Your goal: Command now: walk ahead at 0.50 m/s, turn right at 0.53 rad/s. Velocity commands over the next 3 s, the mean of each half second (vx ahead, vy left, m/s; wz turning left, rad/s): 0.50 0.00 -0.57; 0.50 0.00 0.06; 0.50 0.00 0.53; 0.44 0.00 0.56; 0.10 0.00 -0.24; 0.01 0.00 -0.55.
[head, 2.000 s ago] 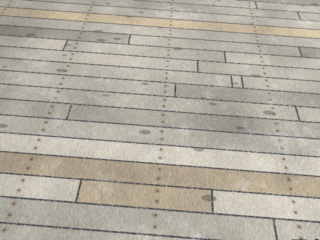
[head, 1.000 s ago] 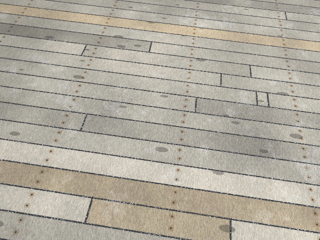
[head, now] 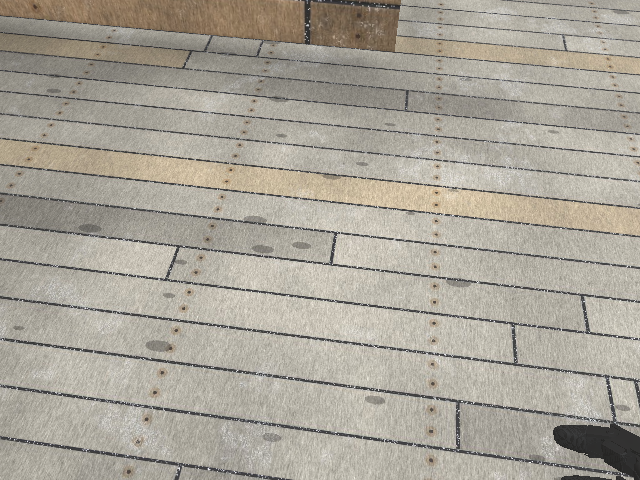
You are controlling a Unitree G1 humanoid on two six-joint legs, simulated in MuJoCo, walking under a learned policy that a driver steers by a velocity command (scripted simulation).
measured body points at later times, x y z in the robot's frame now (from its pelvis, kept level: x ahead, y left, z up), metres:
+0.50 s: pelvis +0.25 -0.06 -0.01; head +0.30 -0.08 +0.44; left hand +0.55 +0.10 -0.08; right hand +0.19 -0.36 -0.13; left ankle +0.11 +0.12 -0.67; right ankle +0.32 -0.16 -0.73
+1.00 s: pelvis +0.55 -0.12 -0.01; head +0.58 -0.13 +0.44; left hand +0.65 +0.16 -0.13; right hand +0.69 -0.40 -0.10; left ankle +0.69 -0.07 -0.73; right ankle +0.33 -0.17 -0.72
